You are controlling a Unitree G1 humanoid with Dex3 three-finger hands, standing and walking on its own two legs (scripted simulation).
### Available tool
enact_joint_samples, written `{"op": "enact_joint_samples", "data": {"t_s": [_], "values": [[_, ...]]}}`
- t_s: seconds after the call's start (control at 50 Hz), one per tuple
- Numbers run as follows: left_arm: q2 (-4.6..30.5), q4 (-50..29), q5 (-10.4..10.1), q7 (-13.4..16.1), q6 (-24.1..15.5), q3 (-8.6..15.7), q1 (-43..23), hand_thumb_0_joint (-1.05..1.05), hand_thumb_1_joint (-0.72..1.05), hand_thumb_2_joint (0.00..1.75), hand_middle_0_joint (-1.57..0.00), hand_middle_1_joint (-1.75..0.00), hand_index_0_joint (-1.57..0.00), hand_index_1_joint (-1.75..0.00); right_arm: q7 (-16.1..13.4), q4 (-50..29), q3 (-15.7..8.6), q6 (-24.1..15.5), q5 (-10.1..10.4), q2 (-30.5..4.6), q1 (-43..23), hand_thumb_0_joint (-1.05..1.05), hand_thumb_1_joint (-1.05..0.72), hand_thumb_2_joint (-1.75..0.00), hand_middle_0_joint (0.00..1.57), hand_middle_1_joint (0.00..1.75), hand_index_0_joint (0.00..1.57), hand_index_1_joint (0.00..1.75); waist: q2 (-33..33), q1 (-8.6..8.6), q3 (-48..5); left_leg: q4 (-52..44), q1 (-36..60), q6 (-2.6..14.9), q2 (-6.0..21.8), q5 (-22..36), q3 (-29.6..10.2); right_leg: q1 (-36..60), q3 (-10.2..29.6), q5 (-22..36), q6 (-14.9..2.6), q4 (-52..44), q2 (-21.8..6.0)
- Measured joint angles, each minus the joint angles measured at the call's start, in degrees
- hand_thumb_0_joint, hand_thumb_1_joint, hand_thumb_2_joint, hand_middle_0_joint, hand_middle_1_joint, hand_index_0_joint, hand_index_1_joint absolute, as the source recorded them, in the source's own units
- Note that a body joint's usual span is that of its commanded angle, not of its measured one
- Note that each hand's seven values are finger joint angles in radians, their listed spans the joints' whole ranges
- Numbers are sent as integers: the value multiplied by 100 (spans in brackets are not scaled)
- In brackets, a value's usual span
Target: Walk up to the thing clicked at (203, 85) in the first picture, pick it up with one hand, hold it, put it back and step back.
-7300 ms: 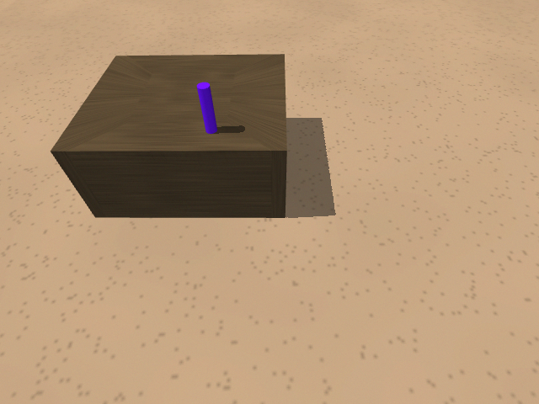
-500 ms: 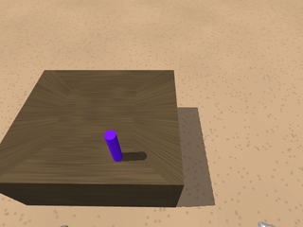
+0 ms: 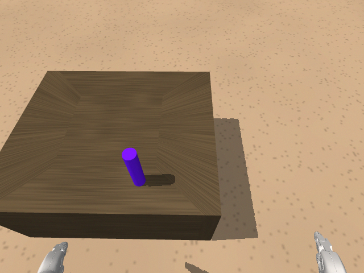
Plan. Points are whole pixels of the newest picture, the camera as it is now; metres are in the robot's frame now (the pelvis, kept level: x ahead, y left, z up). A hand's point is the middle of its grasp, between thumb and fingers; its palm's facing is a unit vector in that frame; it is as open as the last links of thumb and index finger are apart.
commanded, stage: go down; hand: left
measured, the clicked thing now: (134, 168) +0.47 +0.20 -0.24
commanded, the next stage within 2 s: none
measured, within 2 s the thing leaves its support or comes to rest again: neither
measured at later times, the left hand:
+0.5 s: hand (73, 265) +0.16 +0.27 -0.11, palm faces +0.07 -0.95 -0.30, open 17.4 cm
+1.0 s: hand (61, 255) +0.18 +0.29 -0.09, palm faces +0.13 -0.95 -0.29, open 17.5 cm
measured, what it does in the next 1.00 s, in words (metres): stands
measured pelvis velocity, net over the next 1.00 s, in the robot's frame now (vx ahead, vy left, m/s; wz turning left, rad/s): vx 0.00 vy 0.00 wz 0.02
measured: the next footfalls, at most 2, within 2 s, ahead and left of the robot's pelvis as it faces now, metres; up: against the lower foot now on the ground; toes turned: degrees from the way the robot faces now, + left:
none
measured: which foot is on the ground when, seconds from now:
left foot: down 0.00-1.00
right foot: down 0.00-1.00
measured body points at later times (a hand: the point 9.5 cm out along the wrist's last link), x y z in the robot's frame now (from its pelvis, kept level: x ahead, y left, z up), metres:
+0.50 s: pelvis +0.01 +0.00 -0.01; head +0.05 +0.00 +0.44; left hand +0.16 +0.32 -0.09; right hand +0.16 -0.28 -0.08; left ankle +0.02 +0.13 -0.72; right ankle -0.03 -0.13 -0.72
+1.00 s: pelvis +0.00 +0.00 -0.02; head +0.03 +0.01 +0.43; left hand +0.17 +0.34 -0.07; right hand +0.16 -0.25 -0.06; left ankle +0.02 +0.13 -0.72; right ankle -0.03 -0.13 -0.72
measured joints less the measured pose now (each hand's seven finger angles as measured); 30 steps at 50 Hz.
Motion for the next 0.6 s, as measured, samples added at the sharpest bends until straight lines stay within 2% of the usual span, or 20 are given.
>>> {"op": "enact_joint_samples", "data": {"t_s": [0.28,0.6], "values": [[70,-499,-36,-281,189,133,258,-1,-46,3,-9,-3,-8,-4,-80,-452,43,-150,-13,106,193,-1,49,-6,6,5,6,5,22,-20,-193,207,-48,-12,-2,-184,-44,-8,-35,-179,0,165,-6],[186,-1013,-109,-475,230,396,531,-1,-53,2,-9,-3,-8,-4,-119,-1122,148,-153,0,174,557,-1,53,-5,6,5,6,5,3,-35,-246,435,-203,-28,19,-282,-75,-155,-49,-288,-15,394,9]]}}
